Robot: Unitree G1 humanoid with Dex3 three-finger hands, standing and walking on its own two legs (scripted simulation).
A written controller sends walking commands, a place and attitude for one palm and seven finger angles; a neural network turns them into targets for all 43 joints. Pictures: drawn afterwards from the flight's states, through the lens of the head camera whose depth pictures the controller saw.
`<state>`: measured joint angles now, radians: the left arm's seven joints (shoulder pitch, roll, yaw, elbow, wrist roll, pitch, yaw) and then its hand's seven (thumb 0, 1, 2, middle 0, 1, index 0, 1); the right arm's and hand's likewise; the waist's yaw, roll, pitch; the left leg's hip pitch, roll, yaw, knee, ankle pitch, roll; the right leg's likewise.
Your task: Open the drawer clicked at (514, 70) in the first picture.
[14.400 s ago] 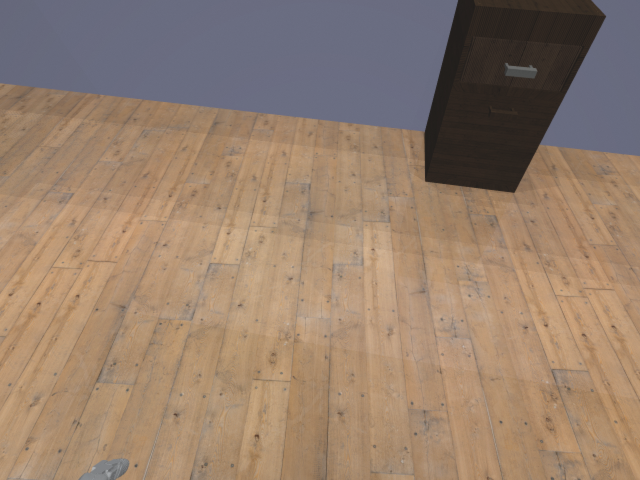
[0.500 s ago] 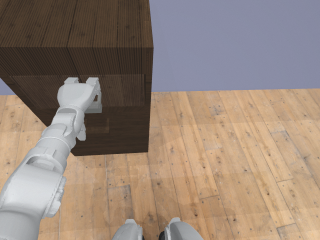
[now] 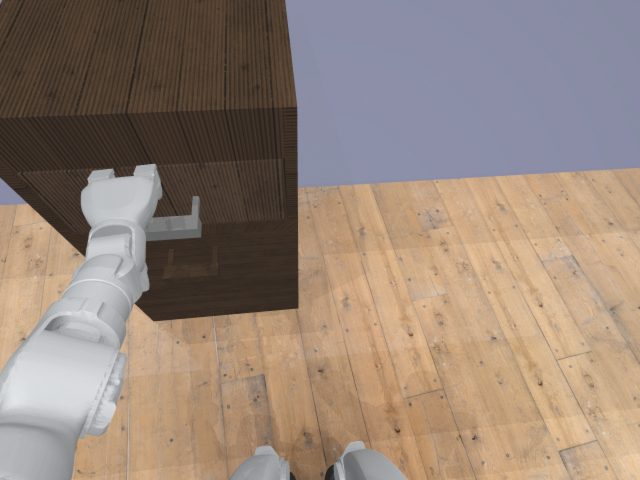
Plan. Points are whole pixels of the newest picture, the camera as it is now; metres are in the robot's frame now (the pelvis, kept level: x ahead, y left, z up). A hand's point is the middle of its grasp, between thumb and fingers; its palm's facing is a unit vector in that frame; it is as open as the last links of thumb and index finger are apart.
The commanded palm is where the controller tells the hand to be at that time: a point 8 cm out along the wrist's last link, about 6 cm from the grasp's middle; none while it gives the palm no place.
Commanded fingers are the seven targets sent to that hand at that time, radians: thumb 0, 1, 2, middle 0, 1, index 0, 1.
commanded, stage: move the hooked fingers above the handle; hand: left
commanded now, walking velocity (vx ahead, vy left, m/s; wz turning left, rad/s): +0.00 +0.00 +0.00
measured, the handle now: (167, 216) +0.53 +0.22 -0.10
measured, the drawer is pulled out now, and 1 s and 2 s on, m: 0.00 0.00 0.00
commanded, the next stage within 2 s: none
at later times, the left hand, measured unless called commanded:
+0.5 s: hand (129, 223) +0.48 +0.25 -0.03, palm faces -0.09 +0.03 -1.00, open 13.7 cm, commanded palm +0.47 +0.20 +0.02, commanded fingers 0.00 -0.50 0.30 -0.30 -1.20 -0.30 -1.20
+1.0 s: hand (156, 220) +0.49 +0.22 -0.05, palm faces +0.08 +0.03 -1.00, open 13.5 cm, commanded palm +0.47 +0.22 +0.02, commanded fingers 0.00 -0.50 0.30 -0.30 -1.20 -0.30 -1.20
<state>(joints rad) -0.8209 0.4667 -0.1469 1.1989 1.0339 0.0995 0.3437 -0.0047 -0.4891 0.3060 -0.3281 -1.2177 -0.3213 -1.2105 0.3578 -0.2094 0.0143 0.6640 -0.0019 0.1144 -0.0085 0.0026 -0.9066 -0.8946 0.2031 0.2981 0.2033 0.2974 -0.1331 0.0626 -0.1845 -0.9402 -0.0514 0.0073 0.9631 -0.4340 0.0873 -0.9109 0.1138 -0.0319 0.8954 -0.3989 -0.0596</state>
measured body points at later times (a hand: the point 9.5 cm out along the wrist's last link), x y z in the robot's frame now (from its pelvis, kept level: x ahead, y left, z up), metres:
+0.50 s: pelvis +0.00 +0.00 -0.01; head +0.13 +0.00 +0.42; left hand +0.48 +0.24 +0.02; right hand +0.03 -0.24 -0.15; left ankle +0.00 +0.06 -0.68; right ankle +0.00 -0.09 -0.68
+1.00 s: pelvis -0.01 +0.01 -0.03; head +0.15 +0.01 +0.40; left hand +0.48 +0.21 +0.00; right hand +0.02 -0.25 -0.16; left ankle +0.00 +0.06 -0.68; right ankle +0.00 -0.09 -0.68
